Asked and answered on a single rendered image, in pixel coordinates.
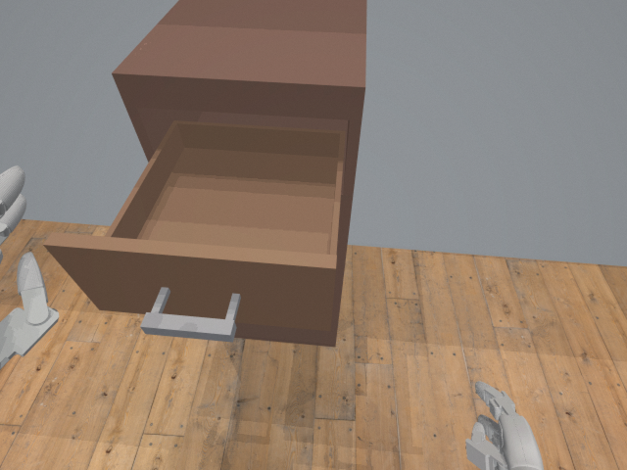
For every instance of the drawer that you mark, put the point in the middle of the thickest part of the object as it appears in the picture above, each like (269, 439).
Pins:
(220, 209)

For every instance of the cabinet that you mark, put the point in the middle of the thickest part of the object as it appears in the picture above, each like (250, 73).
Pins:
(283, 63)

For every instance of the right robot hand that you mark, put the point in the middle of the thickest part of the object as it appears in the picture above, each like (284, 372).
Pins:
(513, 443)

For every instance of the left robot hand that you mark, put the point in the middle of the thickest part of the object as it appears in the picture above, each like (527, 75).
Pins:
(21, 329)

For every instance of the handle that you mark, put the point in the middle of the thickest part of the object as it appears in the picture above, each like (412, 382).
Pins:
(157, 323)

